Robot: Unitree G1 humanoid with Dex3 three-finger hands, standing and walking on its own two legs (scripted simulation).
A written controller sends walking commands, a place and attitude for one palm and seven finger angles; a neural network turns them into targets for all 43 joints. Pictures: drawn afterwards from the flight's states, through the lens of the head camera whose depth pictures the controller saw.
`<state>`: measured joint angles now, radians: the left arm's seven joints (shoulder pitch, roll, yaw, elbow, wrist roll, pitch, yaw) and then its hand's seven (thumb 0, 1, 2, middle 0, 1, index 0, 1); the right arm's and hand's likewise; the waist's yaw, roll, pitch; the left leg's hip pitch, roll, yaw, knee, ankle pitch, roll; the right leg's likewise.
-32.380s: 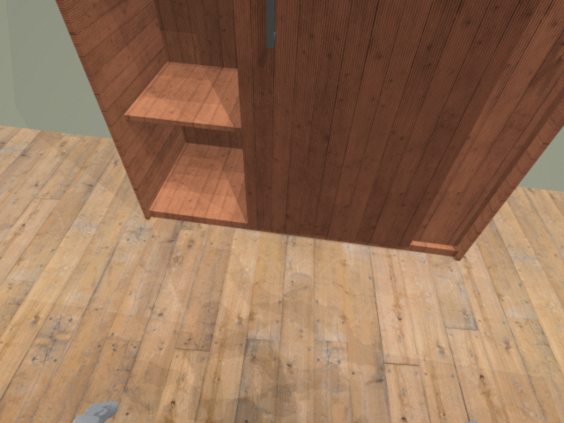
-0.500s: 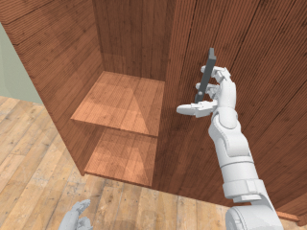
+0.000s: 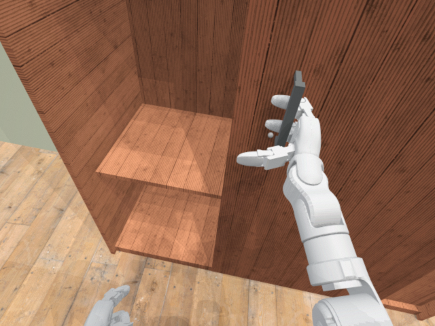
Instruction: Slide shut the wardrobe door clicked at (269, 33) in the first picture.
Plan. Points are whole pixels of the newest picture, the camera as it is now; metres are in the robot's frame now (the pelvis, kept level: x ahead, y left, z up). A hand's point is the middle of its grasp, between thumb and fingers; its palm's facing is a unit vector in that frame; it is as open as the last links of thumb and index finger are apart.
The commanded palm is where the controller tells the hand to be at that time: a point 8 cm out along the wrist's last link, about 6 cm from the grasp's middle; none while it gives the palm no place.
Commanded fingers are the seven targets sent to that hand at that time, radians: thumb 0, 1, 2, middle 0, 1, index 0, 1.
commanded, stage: slide the fingers in behind the handle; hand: right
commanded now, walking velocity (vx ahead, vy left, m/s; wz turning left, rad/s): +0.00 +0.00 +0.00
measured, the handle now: (286, 119) +0.45 -0.09 +0.18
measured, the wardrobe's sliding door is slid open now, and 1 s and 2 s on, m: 0.47 0.47 0.47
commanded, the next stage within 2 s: grip the handle and tug to test in 0.46 s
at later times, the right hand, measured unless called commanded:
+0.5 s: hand (270, 132) +0.41 -0.06 +0.18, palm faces +0.11 +0.99 +0.01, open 14.0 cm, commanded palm +0.38 -0.10 +0.17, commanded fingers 0.00 0.50 -0.30 0.30 1.20 0.30 1.20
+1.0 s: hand (269, 132) +0.41 -0.06 +0.18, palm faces +0.11 +0.99 +0.00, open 9.6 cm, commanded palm +0.38 -0.09 +0.17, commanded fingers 0.00 -0.57 -0.76 0.41 1.35 0.41 1.35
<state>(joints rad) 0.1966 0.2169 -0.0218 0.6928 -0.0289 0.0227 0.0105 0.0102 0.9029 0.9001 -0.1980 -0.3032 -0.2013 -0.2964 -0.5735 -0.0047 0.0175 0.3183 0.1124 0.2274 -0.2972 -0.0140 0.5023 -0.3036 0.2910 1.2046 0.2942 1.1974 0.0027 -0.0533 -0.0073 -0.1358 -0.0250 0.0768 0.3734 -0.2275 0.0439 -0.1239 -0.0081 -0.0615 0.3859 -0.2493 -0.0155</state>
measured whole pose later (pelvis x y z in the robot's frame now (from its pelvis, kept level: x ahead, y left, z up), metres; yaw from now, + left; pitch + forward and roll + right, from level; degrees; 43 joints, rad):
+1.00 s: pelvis +0.00 -0.01 +0.00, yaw +0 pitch +0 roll +0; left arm 0.21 0.21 -0.01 0.71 -0.03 0.01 0.01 0.01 0.90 0.90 -0.20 -0.30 -0.20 -0.30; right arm -0.63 0.01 0.02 0.39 0.10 0.20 -0.34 -0.01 -0.13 -0.57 0.35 1.30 0.35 1.29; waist 0.01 -0.05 0.00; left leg -0.16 -0.01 0.06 0.38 -0.22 0.03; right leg -0.14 0.00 -0.07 0.39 -0.25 -0.03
